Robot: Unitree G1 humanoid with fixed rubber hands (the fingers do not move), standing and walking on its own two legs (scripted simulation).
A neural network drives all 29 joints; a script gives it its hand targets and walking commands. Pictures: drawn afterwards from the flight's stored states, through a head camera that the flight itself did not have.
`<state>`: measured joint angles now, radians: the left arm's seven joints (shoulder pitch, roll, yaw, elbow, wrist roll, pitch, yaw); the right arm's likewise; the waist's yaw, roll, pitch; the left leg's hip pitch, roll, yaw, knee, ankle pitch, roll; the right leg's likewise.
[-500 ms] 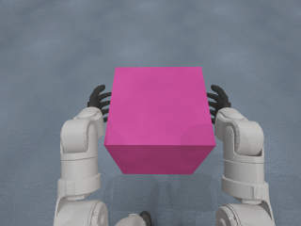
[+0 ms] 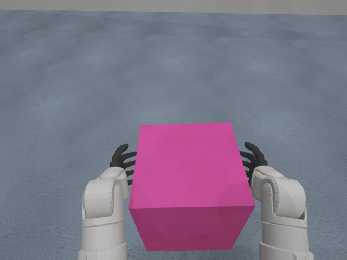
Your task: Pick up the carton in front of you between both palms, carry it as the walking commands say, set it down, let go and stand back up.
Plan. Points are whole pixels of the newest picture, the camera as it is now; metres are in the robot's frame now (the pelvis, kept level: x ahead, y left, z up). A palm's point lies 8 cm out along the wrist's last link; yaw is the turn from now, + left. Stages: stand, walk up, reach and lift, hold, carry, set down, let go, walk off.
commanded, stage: carry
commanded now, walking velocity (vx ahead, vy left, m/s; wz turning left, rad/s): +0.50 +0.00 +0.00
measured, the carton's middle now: (187, 189) +0.30 +0.00 +0.01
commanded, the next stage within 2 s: none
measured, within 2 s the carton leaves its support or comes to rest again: neither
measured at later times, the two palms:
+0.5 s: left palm (128, 103) +0.56 +0.18 +0.07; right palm (224, 104) +0.55 -0.12 +0.08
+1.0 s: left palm (150, 57) +0.86 +0.14 +0.08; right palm (222, 56) +0.87 -0.16 +0.08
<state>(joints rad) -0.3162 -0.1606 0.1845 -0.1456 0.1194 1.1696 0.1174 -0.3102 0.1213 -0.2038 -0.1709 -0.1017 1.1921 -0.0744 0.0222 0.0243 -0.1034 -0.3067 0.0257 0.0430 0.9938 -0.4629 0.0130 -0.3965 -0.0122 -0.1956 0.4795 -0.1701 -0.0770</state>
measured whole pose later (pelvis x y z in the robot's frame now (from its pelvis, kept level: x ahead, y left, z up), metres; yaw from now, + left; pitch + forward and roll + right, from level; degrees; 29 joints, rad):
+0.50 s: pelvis +0.30 +0.04 +0.01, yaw -2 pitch +4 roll +0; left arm -0.13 -0.13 0.12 -0.26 0.12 1.23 0.10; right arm -0.13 0.13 -0.09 -0.24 -0.11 1.21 -0.07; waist -0.02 -0.02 -0.14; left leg -0.33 0.05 0.24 0.45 -0.19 0.06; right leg -0.45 -0.07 -0.07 1.09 -0.39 0.00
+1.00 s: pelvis +0.61 -0.02 +0.01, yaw +1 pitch +5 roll +1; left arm -0.12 -0.13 0.10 -0.30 0.10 1.21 0.09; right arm -0.12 0.13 -0.09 -0.33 -0.12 1.23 -0.08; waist 0.02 0.02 -0.09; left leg -0.55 0.09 0.09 0.98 -0.30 0.00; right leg -0.24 -0.05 -0.24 0.36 -0.20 -0.05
